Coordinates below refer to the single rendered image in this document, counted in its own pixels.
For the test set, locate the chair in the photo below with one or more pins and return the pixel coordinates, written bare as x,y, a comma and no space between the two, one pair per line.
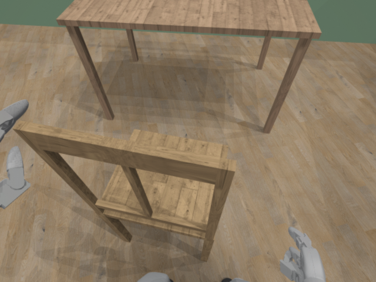
161,181

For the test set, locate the robot right hand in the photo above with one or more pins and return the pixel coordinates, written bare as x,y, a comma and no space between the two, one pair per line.
308,261

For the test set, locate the robot left hand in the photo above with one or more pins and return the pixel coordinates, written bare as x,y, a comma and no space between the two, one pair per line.
12,188

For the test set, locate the table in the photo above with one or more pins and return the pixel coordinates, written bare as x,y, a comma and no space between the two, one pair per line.
277,18

